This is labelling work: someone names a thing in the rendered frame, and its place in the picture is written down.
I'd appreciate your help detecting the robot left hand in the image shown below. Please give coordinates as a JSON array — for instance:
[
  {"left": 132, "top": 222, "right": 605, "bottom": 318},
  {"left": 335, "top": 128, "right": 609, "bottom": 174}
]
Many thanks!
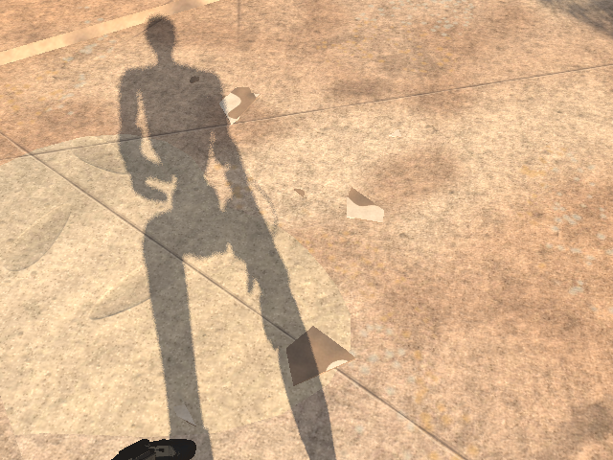
[{"left": 111, "top": 439, "right": 196, "bottom": 460}]

